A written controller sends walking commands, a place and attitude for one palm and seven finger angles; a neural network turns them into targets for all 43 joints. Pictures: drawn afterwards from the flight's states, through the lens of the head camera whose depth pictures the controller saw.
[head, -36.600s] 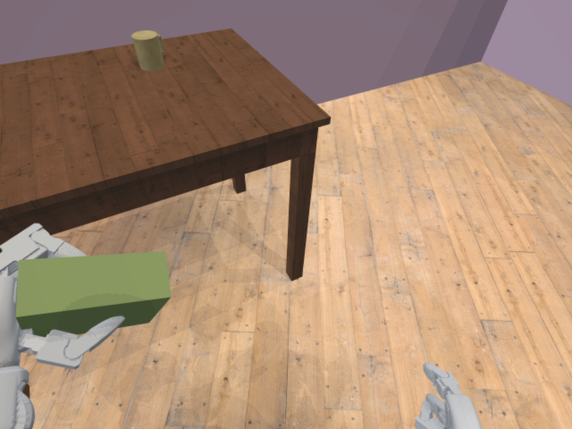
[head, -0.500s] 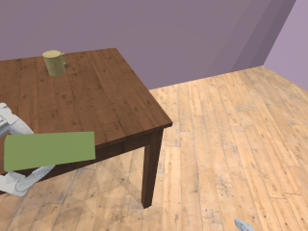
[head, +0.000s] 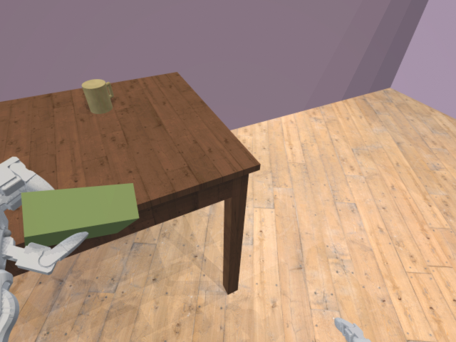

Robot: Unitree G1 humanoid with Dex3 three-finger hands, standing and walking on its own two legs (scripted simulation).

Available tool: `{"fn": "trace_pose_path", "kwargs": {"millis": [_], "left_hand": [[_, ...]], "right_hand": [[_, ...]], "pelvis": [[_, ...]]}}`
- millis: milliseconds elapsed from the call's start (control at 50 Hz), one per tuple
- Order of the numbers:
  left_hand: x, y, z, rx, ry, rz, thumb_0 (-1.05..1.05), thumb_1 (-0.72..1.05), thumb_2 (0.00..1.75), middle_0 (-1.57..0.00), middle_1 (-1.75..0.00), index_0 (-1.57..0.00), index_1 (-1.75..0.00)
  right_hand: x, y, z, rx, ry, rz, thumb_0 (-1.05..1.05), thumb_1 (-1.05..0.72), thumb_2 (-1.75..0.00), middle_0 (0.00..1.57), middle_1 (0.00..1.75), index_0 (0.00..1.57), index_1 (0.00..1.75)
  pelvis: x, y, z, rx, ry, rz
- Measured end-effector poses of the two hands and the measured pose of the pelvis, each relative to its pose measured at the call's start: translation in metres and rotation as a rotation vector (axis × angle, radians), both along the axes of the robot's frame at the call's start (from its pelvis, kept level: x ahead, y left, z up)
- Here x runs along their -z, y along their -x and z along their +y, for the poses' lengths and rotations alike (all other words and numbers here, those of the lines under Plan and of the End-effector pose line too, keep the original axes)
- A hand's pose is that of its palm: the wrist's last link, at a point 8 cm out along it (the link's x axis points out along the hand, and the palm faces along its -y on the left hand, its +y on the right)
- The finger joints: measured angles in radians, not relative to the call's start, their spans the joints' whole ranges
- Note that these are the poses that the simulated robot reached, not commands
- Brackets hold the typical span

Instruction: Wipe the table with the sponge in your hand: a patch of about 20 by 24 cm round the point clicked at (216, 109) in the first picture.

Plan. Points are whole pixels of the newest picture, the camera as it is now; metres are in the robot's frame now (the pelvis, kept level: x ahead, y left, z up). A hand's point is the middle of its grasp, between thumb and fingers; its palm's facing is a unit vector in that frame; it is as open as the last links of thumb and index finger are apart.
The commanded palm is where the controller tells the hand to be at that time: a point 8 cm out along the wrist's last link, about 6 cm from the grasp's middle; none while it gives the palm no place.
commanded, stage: stop stepping back and stand still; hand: left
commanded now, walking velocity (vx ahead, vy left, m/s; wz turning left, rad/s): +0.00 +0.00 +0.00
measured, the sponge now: (95, 214) +0.24 +0.21 +0.17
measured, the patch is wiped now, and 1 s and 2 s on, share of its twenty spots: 1.00 1.00 1.00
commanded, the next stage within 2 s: stand and wait in 1.36 s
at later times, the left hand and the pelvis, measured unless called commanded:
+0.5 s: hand (44, 207) +0.24 +0.27 +0.19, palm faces +0.42 -0.83 -0.37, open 9.1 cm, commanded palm +0.18 +0.31 +0.22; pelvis +0.02 +0.03 +0.00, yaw +0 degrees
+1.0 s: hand (8, 222) +0.20 +0.30 +0.20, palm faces +0.44 -0.84 -0.31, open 9.1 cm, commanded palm +0.15 +0.34 +0.22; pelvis -0.01 +0.06 +0.00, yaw +0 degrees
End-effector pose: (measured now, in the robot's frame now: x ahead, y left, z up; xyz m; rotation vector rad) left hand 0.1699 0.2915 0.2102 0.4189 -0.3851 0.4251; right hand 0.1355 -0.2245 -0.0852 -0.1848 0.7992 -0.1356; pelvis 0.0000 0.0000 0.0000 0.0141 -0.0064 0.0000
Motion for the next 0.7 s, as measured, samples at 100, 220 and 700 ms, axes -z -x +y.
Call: {"fn": "trace_pose_path", "kwargs": {"millis": [100,220,700], "left_hand": [[0.016,-0.005,-0.009,0.069,0.035,0.01,-0.02,-0.48,1.07,-0.82,-1.41,-0.87,-1.48],[-0.005,-0.006,-0.01,0.063,-0.084,-0.025,-0.02,-0.48,1.08,-0.82,-1.41,-0.87,-1.48],[-0.011,-0.012,0.028,0.054,-0.083,-0.004,-0.02,-0.48,1.07,-0.82,-1.41,-0.87,-1.48]], "right_hand": [[-0.007,-0.012,-0.008,0.012,0.094,-0.077,0.01,-0.9,-0.9,0.2,0.3,0.2,0.3],[-0.003,-0.026,0.002,0.011,0.043,-0.091,0.01,-0.9,-0.9,0.2,0.3,0.2,0.3],[-0.019,-0.058,0.047,-0.028,0.021,-0.105,0.01,-0.9,-0.9,0.2,0.3,0.2,0.3]], "pelvis": [[0.012,0.001,0.015,-0.001,0.028,-0.005],[0.012,-0.008,0.013,-0.01,0.016,-0.02],[0.001,-0.016,0.045,0.004,0.035,-0.016]]}}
